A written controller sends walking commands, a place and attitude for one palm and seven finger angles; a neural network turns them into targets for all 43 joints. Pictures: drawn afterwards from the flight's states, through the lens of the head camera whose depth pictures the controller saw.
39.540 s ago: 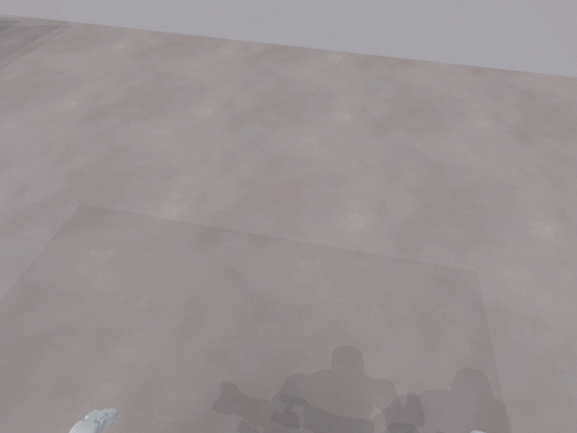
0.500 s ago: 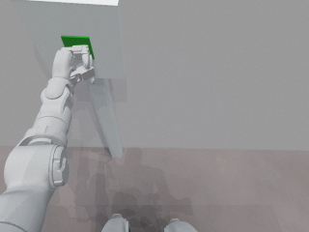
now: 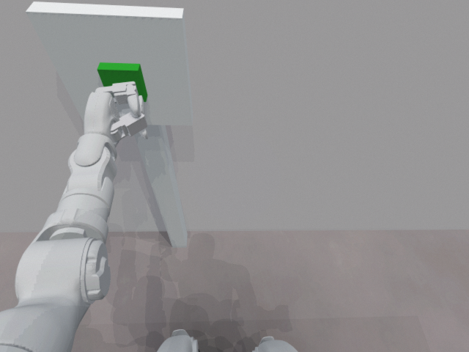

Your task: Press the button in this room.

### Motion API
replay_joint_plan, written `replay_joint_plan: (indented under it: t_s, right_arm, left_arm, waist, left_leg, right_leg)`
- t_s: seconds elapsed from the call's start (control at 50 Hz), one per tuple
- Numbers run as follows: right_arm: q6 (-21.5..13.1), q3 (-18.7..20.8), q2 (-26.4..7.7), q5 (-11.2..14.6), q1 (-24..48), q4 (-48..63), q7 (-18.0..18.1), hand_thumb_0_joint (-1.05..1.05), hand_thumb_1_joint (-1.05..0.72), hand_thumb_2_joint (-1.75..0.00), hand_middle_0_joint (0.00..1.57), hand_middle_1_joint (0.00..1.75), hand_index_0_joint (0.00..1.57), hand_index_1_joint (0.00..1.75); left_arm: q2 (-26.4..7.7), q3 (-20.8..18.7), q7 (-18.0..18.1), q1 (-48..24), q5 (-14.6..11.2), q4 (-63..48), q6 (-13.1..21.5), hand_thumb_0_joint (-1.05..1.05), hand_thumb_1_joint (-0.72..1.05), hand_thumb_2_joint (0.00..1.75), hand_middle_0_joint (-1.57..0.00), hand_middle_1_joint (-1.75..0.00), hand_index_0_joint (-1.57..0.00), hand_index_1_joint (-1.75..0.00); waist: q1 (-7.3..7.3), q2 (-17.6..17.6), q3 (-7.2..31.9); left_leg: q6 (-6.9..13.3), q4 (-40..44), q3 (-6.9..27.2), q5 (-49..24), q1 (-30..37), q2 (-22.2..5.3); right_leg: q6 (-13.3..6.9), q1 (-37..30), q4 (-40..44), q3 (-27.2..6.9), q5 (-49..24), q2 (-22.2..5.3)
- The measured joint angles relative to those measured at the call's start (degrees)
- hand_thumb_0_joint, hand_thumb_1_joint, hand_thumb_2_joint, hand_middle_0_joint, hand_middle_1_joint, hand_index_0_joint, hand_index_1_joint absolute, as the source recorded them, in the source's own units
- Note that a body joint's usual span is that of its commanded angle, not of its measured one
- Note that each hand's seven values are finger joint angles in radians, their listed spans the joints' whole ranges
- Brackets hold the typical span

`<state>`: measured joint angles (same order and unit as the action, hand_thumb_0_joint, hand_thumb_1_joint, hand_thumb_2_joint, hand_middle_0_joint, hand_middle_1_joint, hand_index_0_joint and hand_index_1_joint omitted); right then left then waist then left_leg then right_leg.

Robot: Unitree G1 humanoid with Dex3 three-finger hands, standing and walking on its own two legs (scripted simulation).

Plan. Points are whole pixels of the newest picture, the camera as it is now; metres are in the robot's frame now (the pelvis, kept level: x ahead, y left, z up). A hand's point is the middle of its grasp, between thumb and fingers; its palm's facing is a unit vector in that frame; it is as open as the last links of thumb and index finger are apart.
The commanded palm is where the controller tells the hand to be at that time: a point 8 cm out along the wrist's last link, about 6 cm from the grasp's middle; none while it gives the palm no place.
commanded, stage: pull the fist back off the button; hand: left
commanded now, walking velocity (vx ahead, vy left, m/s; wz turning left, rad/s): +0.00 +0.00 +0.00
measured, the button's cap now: (124, 81) +0.54 +0.16 +0.15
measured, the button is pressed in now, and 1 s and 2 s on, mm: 0 0 0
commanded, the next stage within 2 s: draw the hand back to the body in 0.66 s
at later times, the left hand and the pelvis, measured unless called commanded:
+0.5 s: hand (135, 147) +0.42 +0.13 +0.12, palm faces -0.06 -1.00 -0.02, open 3.1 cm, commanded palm +0.39 +0.19 +0.12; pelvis +0.04 -0.01 +0.02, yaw +0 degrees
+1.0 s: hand (119, 164) +0.37 +0.15 +0.14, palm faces -0.05 -1.00 -0.02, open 3.1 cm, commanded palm +0.33 +0.21 +0.14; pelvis +0.04 -0.03 +0.02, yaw +1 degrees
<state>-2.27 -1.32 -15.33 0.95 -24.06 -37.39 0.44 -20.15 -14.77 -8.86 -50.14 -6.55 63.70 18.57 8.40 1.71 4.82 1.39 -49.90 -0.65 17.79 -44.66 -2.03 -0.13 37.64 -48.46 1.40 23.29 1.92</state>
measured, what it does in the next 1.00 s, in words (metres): stands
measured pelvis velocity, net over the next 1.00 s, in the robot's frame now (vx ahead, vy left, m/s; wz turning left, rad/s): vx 0.04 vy -0.03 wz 0.02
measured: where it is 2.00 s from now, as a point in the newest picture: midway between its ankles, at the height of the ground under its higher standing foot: outside the picture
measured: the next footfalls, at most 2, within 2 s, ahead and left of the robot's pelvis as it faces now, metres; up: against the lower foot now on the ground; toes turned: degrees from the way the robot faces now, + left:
none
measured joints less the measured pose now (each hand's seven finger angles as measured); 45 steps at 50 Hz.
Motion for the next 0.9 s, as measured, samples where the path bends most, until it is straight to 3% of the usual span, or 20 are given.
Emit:
replay_joint_plan:
  t_s: [0.18, 0.48, 0.58, 0.66, 0.76, 0.9]
  right_arm:
    - [0.99, 0.37, 0.39, 0.7, 1.71, 1.85, -0.3, 0.01, -0.91, -0.9, 0.21, 0.3, 0.2, 0.3]
    - [1.54, 0.92, 0.44, 1.89, 5.58, 4.62, -0.1, 0.01, -0.91, -0.9, 0.2, 0.3, 0.2, 0.3]
    - [1.58, 0.64, 0.2, 2.18, 7.85, 5.41, 0.29, 0.01, -0.91, -0.9, 0.2, 0.3, 0.2, 0.3]
    - [1.4, 0.19, 0.32, 2.06, 9.91, 5.74, 0.87, 0.01, -0.91, -0.9, 0.2, 0.3, 0.2, 0.3]
    - [0.99, -0.47, 0.54, 1.82, 11.59, 5.28, 1.55, 0.01, -0.91, -0.9, 0.2, 0.3, 0.2, 0.3]
    - [1.73, -0.97, 0.59, 2.05, 10.24, 4.79, 1.79, 0.01, -0.91, -0.9, 0.2, 0.3, 0.2, 0.3]
  left_arm:
    - [2.87, 1.76, 1.17, 7.73, -1.27, -8.74, -1.43, -0.02, 0.83, 0.89, -1.3, -1.5, -1.31, -1.5]
    - [6.45, 5.79, -0.57, 29.03, -4.67, -32.71, -4.73, 0.01, 0.89, 0.9, -1.3, -1.5, -1.3, -1.5]
    - [7.31, 7.93, -1.32, 34.58, -5.4, -38.58, -7.31, 0.01, 0.9, 0.9, -1.31, -1.5, -1.3, -1.5]
    - [7.51, 8.51, -1.14, 36.22, -5.45, -40.45, -8.63, 0.01, 0.89, 0.9, -1.31, -1.5, -1.3, -1.5]
    - [6.68, 8.14, -1.24, 34.0, -5.62, -39.4, -7.76, 0.01, 0.89, 0.9, -1.31, -1.5, -1.3, -1.5]
    - [5.31, 6.49, -3.83, 33.63, -6.82, -39.2, -8.91, 0.01, 0.9, 0.9, -1.31, -1.5, -1.3, -1.5]
  waist:
    - [-1.72, 0.33, 0.44]
    - [-5.44, 0.29, 1.25]
    - [-6.48, 0.57, 1.01]
    - [-6.92, 0.4, 0.22]
    - [-6.96, 0.25, -0.76]
    - [-6.62, 0.67, -0.31]
  left_leg:
    - [-0.08, 1.33, -0.74, 0.88, 3.45, 0.01]
    - [-1.07, 4.95, -0.5, 2.13, 11.6, 0.16]
    - [-1.35, 5.91, 0.23, 1.98, 13.71, 0.54]
    - [-1.63, 6.49, 0.83, 1.46, 14.58, 0.77]
    - [-2.04, 6.46, 1.7, 0.88, 14.5, 0.76]
    - [-2.16, 7.75, 1.22, 0.21, 15.43, 0.5]
  right_leg:
    - [-0.07, -3.17, 1.3, -0.77, 0.63, -0.05]
    - [-0.96, -11.33, 4.88, -0.6, 1.95, -0.06]
    - [-1.23, -13.67, 5.68, 0.15, 2.19, -0.32]
    - [-1.51, -14.58, 5.89, 0.77, 2.12, -0.46]
    - [-1.91, -14.73, 5.75, 1.63, 1.91, -0.35]
    - [-2.04, -15.2, 6.6, 1.1, 1.21, -0.14]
